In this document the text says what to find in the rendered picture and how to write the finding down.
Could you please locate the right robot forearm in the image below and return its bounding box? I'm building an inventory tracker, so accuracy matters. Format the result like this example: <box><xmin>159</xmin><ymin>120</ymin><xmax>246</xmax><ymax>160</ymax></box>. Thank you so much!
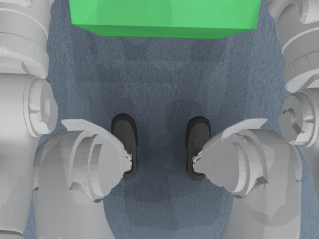
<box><xmin>267</xmin><ymin>0</ymin><xmax>319</xmax><ymax>93</ymax></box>

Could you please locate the right robot upper arm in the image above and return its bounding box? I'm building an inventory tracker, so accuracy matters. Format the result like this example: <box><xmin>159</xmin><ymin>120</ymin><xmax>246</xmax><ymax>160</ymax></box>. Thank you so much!
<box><xmin>278</xmin><ymin>87</ymin><xmax>319</xmax><ymax>203</ymax></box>

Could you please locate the robot right foot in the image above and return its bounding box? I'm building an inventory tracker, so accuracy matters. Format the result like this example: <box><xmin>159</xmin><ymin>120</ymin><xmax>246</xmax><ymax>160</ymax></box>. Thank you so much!
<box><xmin>185</xmin><ymin>116</ymin><xmax>211</xmax><ymax>181</ymax></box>

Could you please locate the robot right thigh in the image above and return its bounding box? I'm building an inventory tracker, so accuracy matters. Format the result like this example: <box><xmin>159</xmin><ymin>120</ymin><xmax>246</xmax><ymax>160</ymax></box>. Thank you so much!
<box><xmin>217</xmin><ymin>129</ymin><xmax>302</xmax><ymax>239</ymax></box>

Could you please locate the left robot forearm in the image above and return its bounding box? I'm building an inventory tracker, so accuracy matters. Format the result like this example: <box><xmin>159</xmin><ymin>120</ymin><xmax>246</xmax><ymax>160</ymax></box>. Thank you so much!
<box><xmin>0</xmin><ymin>0</ymin><xmax>55</xmax><ymax>79</ymax></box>

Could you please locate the carton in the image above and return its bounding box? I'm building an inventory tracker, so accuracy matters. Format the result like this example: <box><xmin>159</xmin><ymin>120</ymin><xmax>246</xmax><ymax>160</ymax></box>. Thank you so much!
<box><xmin>69</xmin><ymin>0</ymin><xmax>261</xmax><ymax>40</ymax></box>

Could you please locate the left robot upper arm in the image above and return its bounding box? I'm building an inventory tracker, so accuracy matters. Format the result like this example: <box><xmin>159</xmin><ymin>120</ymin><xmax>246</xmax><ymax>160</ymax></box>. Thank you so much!
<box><xmin>0</xmin><ymin>72</ymin><xmax>58</xmax><ymax>239</ymax></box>

